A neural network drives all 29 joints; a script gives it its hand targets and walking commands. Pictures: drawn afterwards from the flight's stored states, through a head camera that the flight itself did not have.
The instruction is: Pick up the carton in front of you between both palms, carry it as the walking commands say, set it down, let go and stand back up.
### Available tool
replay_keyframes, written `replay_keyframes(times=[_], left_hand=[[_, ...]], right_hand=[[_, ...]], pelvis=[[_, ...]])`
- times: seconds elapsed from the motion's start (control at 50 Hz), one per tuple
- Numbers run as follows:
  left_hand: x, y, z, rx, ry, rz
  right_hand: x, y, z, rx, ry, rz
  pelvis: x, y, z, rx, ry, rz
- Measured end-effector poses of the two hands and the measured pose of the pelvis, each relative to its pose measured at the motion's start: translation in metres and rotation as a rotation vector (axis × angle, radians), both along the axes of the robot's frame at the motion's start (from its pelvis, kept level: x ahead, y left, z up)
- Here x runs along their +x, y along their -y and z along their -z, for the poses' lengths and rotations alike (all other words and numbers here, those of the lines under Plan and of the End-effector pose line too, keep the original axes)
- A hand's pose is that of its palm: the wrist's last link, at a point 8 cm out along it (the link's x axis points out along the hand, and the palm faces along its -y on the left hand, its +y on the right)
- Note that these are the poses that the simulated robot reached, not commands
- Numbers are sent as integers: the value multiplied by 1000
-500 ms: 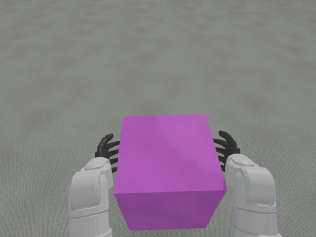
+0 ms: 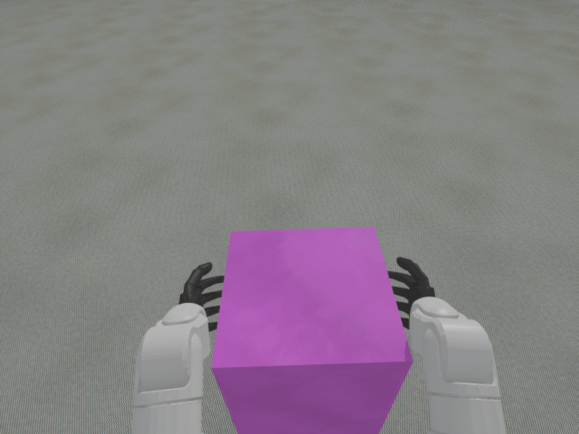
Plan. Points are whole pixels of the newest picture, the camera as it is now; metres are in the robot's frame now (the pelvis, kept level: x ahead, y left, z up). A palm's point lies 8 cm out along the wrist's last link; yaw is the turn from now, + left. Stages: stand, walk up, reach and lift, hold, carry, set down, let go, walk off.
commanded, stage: carry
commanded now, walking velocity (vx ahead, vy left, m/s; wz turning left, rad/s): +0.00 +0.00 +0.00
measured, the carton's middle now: (306, 335) +0.27 +0.00 -0.01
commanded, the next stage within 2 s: hold in 0.92 s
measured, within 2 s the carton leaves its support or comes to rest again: neither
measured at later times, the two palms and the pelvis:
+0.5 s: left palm (206, 327) +0.26 +0.14 +0.03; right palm (420, 323) +0.26 -0.16 +0.03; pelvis -0.03 -0.01 +0.00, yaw +0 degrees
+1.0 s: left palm (209, 331) +0.25 +0.13 +0.04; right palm (430, 329) +0.25 -0.17 +0.04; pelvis -0.03 -0.01 +0.01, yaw -3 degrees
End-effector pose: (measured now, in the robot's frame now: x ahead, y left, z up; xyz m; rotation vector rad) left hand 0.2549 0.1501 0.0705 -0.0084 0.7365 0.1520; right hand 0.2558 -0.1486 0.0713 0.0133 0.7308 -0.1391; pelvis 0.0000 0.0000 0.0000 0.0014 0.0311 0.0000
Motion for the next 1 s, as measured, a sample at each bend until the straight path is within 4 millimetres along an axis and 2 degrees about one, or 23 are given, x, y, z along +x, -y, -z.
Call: replay_keyframes(times=[0.24, 0.44, 0.62, 0.92, 1.0], left_hand=[[-7, 4, 18, 32, 19, 27], [2, 8, 36, 56, 40, 49], [6, 11, 31, 50, 90, 40], [1, 15, 32, 51, 68, 42], [-5, 17, 29, 63, 66, 61]], right_hand=[[-8, 4, 19, -31, 19, -25], [-1, 8, 37, -54, 39, -38], [4, 11, 32, -46, 90, -33], [-1, 15, 33, -48, 67, -33], [-10, 17, 31, -50, 65, -27]], pelvis=[[-15, 3, -1, 0, 0, 1], [-26, 6, -1, 1, -1, 3], [-29, 10, 0, 1, -7, 2], [-27, 14, 0, 3, -5, 4], [-30, 13, -6, 1, 72, 46]])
